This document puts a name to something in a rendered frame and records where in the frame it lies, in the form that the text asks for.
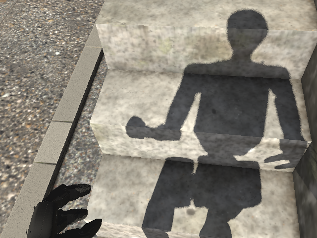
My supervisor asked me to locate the robot left hand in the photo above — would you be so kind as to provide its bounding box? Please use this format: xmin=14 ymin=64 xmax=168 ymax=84
xmin=26 ymin=183 xmax=102 ymax=238

